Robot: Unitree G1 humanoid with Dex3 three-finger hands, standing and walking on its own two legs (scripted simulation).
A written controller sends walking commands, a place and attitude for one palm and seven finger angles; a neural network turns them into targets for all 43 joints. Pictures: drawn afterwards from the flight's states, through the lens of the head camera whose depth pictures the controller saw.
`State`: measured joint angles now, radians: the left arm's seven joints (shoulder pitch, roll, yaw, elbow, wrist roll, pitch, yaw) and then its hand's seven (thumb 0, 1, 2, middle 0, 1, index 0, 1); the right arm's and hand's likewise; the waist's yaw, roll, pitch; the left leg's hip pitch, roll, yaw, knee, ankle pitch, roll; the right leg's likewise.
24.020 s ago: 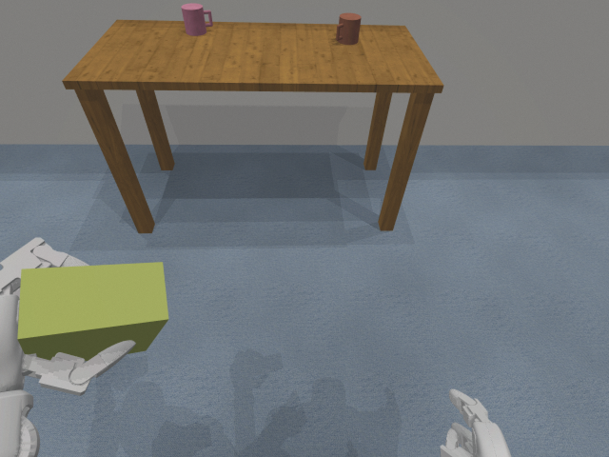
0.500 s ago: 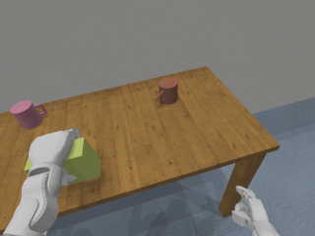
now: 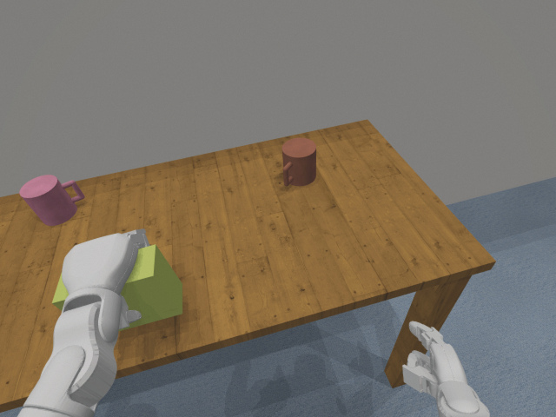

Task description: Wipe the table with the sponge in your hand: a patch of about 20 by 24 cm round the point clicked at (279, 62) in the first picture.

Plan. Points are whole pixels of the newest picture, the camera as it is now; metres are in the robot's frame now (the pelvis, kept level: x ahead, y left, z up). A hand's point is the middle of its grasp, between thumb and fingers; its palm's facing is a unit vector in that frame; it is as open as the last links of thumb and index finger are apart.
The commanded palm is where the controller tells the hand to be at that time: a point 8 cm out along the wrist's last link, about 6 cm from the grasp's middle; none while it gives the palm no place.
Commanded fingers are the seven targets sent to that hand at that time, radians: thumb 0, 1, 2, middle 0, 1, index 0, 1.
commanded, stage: move the sponge above the wiping area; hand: left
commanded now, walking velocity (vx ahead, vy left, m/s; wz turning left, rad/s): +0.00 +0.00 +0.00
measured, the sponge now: (130, 298) +0.25 +0.28 +0.04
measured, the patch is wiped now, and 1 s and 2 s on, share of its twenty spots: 0.00 0.00 0.00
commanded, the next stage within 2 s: lower the sponge onto the table in 1.06 s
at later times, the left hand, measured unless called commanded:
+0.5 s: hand (142, 276) +0.27 +0.27 +0.06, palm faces -0.01 -0.09 -1.00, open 9.7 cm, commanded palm +0.25 +0.26 +0.13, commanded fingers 0.00 0.10 1.30 -1.20 -1.60 -1.20 -1.60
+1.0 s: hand (140, 278) +0.26 +0.26 +0.07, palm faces +0.01 -0.10 -1.00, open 9.7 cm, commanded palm +0.24 +0.26 +0.13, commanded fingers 0.00 0.10 1.30 -1.20 -1.60 -1.20 -1.60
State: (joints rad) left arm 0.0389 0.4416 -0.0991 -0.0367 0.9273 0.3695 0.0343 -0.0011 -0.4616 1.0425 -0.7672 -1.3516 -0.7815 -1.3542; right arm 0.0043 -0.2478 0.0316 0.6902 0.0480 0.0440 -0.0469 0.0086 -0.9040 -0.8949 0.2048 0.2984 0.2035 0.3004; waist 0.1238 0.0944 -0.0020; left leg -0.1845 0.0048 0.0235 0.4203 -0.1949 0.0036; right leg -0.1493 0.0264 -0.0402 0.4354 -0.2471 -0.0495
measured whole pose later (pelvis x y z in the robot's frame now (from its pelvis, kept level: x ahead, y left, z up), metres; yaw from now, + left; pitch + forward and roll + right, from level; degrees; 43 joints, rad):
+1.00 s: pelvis +0.00 +0.00 +0.00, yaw +0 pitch -1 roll +0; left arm 0.00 0.41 -0.14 0.03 0.94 0.35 0.07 0.00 -0.46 1.04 -0.77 -1.35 -0.78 -1.36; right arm 0.02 -0.26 0.01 0.70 0.06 0.03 -0.05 0.01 -0.91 -0.90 0.20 0.30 0.20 0.30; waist 0.12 0.10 -0.02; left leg -0.21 0.00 0.02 0.44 -0.21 0.00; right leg -0.17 0.03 -0.04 0.45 -0.26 -0.05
